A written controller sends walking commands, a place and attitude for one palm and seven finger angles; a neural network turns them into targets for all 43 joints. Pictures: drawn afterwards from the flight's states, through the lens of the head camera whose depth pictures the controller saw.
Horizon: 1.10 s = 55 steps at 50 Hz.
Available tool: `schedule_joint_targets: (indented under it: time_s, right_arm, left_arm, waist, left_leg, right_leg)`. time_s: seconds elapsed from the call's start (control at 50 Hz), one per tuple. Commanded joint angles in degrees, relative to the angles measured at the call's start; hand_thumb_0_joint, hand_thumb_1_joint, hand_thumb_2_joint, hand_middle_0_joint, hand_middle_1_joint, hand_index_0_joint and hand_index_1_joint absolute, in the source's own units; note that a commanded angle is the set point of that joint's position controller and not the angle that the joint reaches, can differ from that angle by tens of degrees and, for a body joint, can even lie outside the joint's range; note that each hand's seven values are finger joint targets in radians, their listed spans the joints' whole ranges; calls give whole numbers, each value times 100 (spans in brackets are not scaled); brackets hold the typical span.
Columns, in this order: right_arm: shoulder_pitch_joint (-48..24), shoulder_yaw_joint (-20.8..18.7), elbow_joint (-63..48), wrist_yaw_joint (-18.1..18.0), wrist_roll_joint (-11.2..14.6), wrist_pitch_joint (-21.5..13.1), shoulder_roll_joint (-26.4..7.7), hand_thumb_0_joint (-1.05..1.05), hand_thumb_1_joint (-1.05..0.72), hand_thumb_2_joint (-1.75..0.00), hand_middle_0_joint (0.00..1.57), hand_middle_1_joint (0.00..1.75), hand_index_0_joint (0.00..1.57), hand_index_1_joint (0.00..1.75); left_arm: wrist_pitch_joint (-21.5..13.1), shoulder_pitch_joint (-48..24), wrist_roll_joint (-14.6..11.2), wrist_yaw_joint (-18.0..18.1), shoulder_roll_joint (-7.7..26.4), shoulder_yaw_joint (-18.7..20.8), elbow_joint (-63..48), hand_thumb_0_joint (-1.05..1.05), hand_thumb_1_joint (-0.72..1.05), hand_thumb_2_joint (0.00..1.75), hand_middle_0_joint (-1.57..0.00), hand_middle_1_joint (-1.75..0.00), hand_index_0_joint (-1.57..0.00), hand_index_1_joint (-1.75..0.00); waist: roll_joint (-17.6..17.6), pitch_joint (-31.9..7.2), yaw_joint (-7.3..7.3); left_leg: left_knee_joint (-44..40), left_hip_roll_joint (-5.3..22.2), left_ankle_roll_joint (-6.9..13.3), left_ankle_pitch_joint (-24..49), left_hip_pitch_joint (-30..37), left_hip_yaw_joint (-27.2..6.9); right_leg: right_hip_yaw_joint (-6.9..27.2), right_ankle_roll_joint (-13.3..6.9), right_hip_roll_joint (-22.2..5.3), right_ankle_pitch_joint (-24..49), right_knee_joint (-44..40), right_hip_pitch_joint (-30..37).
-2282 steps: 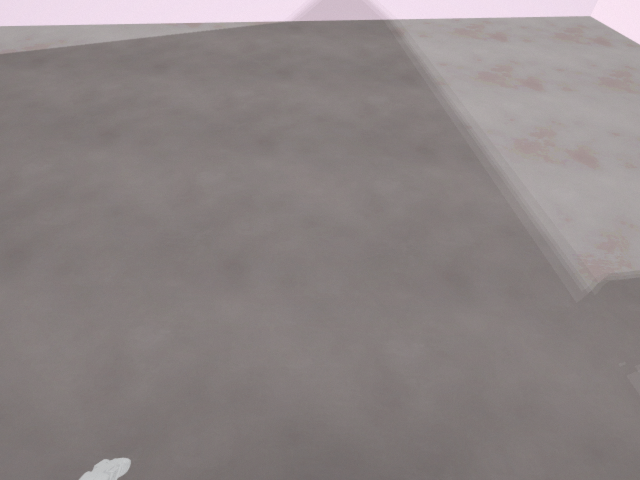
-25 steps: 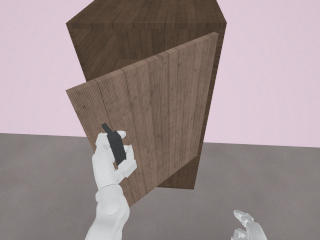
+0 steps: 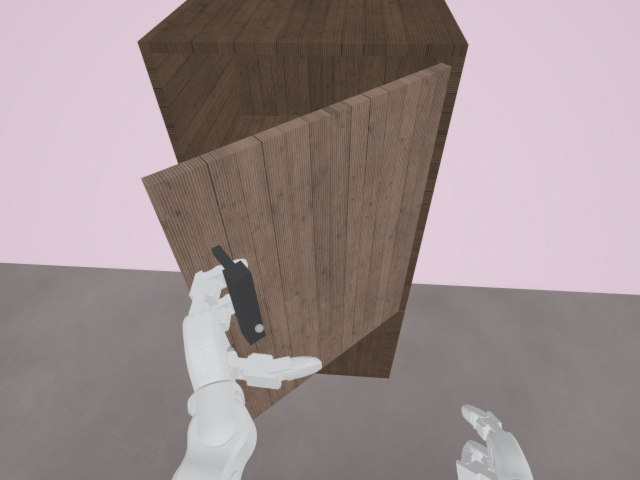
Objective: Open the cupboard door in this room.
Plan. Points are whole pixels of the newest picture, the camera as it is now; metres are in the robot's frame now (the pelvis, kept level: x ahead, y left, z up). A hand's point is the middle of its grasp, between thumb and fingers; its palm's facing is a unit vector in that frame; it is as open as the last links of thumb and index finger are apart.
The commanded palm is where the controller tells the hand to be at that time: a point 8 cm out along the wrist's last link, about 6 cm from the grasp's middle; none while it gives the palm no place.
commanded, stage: open thumb and fingers to let go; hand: left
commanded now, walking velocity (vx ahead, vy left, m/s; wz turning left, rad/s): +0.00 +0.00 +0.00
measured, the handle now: (237, 295) +0.31 +0.13 +0.10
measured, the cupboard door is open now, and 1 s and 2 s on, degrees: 42 43 43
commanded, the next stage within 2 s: slide the hand sideways off the handle in 0.16 s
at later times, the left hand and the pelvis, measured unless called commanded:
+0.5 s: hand (250, 354) +0.24 +0.10 +0.09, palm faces -0.12 -0.99 -0.03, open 16.3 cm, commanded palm +0.22 +0.14 +0.09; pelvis -0.03 +0.02 +0.00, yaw +0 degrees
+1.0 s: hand (218, 382) +0.21 +0.13 +0.09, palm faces -0.02 -1.00 -0.02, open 16.3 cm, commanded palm +0.18 +0.18 +0.09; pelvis -0.02 +0.01 +0.00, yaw -1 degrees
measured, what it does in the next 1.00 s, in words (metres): stands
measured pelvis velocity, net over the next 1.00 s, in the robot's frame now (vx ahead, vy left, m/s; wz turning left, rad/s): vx -0.02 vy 0.01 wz -0.01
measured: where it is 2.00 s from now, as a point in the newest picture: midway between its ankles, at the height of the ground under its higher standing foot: outside the picture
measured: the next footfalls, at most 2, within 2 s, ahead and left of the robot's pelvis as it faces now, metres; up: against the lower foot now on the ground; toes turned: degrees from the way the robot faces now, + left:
none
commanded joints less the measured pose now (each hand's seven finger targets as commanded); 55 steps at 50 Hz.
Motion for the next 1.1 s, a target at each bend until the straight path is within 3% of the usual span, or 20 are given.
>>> schedule_joint_targets:
  time_s: [0.0,0.12,0.24,0.26,0.28,0.3,0.36,0.4,0.44,0.48,0.52,0.54,0.62,0.64,0.74,0.84,0.94,1.0,1.08]
  right_arm:
    - [-722,-175,-926,-12,-3,-219,-467,0,-90,-90,20,30,20,30]
    - [-795,-167,-923,23,4,-155,-449,0,-90,-90,20,30,20,30]
    - [-925,-132,-857,4,28,-113,-424,0,-90,-90,20,30,20,30]
    - [-466,-133,-688,60,33,-91,-642,0,-90,-90,20,30,20,30]
    - [-484,-163,-897,19,81,-116,-601,0,-90,-90,20,30,20,30]
    - [-522,-150,-920,-52,106,-139,-597,0,-90,-90,20,30,20,30]
    - [-493,-88,-1031,-117,245,-349,-588,0,-90,-90,20,30,20,30]
    - [-575,-29,-1132,-171,342,-498,-592,0,-90,-90,20,30,20,30]
    - [-680,-5,-1145,-213,402,-653,-614,0,-90,-90,20,30,20,30]
    - [-679,-16,-1117,-213,396,-760,-636,0,-90,-90,20,30,20,30]
    - [-616,-37,-1101,-167,367,-823,-665,0,-90,-90,20,30,20,30]
    - [-581,-60,-1103,-136,351,-852,-686,0,-90,-90,20,30,20,30]
    - [-500,-55,-1186,-17,325,-883,-640,0,-90,-90,20,30,20,30]
    - [-473,-69,-1160,-14,310,-878,-664,0,-90,-90,20,30,20,30]
    - [-535,-68,-1258,-33,326,-874,-645,0,-90,-90,20,30,20,30]
    - [-483,-68,-1329,-52,344,-971,-640,0,-90,-90,20,30,20,30]
    - [-345,-104,-1286,-105,352,-1114,-692,0,-90,-90,20,30,20,30]
    - [-246,-122,-1306,-120,361,-1218,-701,0,-90,-90,20,30,20,30]
    - [-169,-156,-1289,-180,375,-1291,-732,0,-90,-90,20,30,20,30]
  left_arm:
    - [-278,-1329,176,187,-109,8,-1313,0,-50,30,-20,-60,-20,-60]
    - [-85,-1419,302,405,-328,-169,-1126,0,-50,30,-15,-30,-15,-30]
    - [42,-1855,210,485,-403,-166,-961,0,-50,30,-15,-30,-15,-30]
    - [-253,-1711,698,-709,232,-1078,-821,0,-50,30,-15,-30,-15,-30]
    - [-542,-1974,456,-1342,572,-689,-1265,0,-50,30,-15,-30,-15,-30]
    - [-715,-2040,373,-1717,823,-580,-1289,0,-50,30,-15,-30,-15,-30]
    - [-909,-2066,-133,-2748,748,-762,-1303,0,-50,30,-15,-30,-15,-30]
    - [-814,-2058,-710,-3055,630,-546,-1226,0,-50,30,-15,-30,-15,-30]
    - [-662,-1973,-1077,-3004,553,-253,-1033,0,-50,30,-15,-30,-15,-30]
    - [-562,-1818,-1169,-2780,566,-4,-894,0,-50,30,-15,-30,-15,-30]
    - [-540,-1822,-1033,-2537,660,128,-889,0,-50,30,-15,-30,-15,-30]
    - [-563,-1629,-917,-2439,827,235,-903,0,-50,30,-15,-30,-15,-30]
    - [-630,-1360,-617,-2324,846,118,-1165,0,-50,30,-15,-30,-15,-30]
    - [-631,-1327,-582,-2318,1080,303,-1132,0,-50,30,-15,-30,-15,-30]
    - [-646,-653,-772,-2472,1394,790,-1330,0,-50,30,-15,-30,-15,-30]
    - [-766,14,-1001,-2673,1400,897,-1874,0,-50,30,-15,-30,-15,-30]
    - [-937,104,-1042,-2878,1554,950,-2072,0,-50,30,-15,-30,-15,-30]
    - [-1021,287,-1114,-3043,1563,955,-2243,0,-50,30,-15,-30,-15,-30]
    - [-1042,651,-1266,-3250,1873,1362,-2227,0,-50,30,-15,-30,-15,-30]
  waist:
    - [-488,-761,-30]
    - [-487,-775,-22]
    - [-540,-603,-44]
    - [-849,-321,-520]
    - [-515,-721,-315]
    - [-377,-911,-261]
    - [69,-896,-367]
    - [31,-755,-309]
    - [-184,-639,-232]
    - [-475,-535,-175]
    - [-672,-589,-147]
    - [-620,-648,-88]
    - [-230,-611,-76]
    - [-286,-590,-61]
    - [-252,-556,84]
    - [-208,-540,51]
    - [-222,-366,-121]
    - [-134,-529,-110]
    - [-295,-707,-39]
  left_leg:
    - [-221,-272,363,1123,1142,15]
    - [-231,-245,342,1022,1128,-44]
    - [-297,-228,324,747,1134,-81]
    - [-342,-233,393,868,1080,-126]
    - [-355,-241,424,890,1037,-108]
    - [-330,-266,452,921,1130,-77]
    - [-303,-276,436,695,1284,-101]
    - [-402,-288,401,261,1183,-166]
    - [-499,-290,356,-137,1077,-212]
    - [-577,-280,325,-348,975,-226]
    - [-623,-274,331,-371,943,-239]
    - [-634,-261,335,-293,955,-221]
    - [-614,-248,331,-213,945,-138]
    - [-621,-237,338,-240,890,-148]
    - [-572,-244,348,-97,827,-2]
    - [-455,-261,364,223,848,35]
    - [-286,-279,387,205,762,-22]
    - [-191,-314,391,294,741,-32]
    - [-61,-339,402,487,653,-9]
  right_leg:
    - [93,-7,108,2126,-845,-642]
    - [15,-53,150,1820,-810,-730]
    - [-5,-59,158,1379,-968,-797]
    - [202,-6,145,1752,-794,-1104]
    - [217,-39,136,1920,-675,-925]
    - [253,-64,124,2007,-641,-818]
    - [144,-68,143,1741,-630,-1017]
    - [53,-56,208,1277,-741,-1073]
    - [-24,-25,249,870,-823,-1107]
    - [-68,19,252,660,-860,-1157]
    - [-73,28,253,595,-818,-1156]
    - [-58,19,251,645,-779,-1101]
    - [-33,-11,228,711,-693,-1168]
    - [-12,-17,227,686,-717,-1115]
    - [62,-15,251,727,-847,-918]
    - [50,13,282,1118,-822,-870]
    - [85,52,286,1141,-771,-1118]
    - [86,62,262,1324,-665,-1147]
    - [155,85,239,1641,-609,-999]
